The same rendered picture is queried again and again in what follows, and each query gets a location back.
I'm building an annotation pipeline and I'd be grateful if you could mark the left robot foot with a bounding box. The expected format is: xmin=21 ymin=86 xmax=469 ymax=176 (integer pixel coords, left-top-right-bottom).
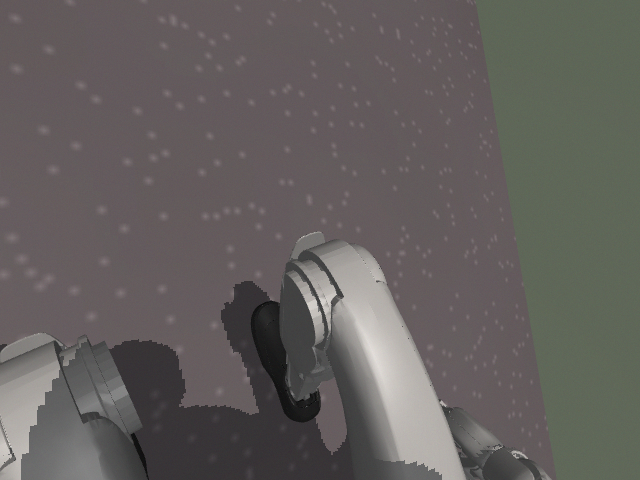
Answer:
xmin=131 ymin=433 xmax=149 ymax=480

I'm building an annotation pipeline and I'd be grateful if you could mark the right robot arm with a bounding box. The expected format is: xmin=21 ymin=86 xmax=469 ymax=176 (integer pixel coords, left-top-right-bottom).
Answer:
xmin=482 ymin=447 xmax=552 ymax=480

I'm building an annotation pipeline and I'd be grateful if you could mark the right robot hand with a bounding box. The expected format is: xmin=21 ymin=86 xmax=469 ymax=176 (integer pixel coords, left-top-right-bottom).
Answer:
xmin=439 ymin=399 xmax=505 ymax=480

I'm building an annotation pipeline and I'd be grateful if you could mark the right robot foot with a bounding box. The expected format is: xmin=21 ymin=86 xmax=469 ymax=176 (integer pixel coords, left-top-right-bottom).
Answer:
xmin=251 ymin=301 xmax=321 ymax=422

